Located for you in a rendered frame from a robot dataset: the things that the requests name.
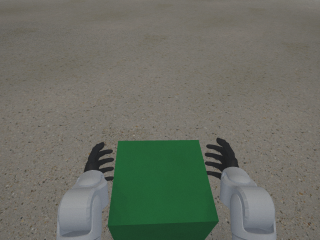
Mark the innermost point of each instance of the robot right forearm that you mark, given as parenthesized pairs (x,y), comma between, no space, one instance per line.
(252,210)

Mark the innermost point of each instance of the robot right hand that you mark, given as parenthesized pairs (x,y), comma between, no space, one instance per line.
(227,158)

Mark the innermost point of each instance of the robot left forearm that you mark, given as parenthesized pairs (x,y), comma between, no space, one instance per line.
(79,215)

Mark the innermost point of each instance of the robot left hand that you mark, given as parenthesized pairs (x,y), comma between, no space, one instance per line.
(94,163)

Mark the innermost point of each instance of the carton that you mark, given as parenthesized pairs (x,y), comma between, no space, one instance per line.
(161,191)

